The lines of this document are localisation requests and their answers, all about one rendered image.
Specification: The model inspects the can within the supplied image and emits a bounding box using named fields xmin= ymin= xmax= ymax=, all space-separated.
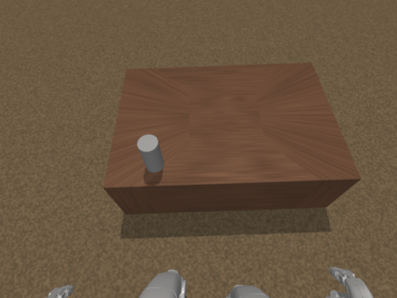
xmin=137 ymin=135 xmax=164 ymax=173

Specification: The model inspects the left robot hand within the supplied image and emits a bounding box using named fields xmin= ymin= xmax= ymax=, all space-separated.
xmin=46 ymin=285 xmax=74 ymax=298

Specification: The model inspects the right robot hand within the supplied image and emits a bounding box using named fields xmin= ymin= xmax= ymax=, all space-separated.
xmin=326 ymin=267 xmax=373 ymax=298

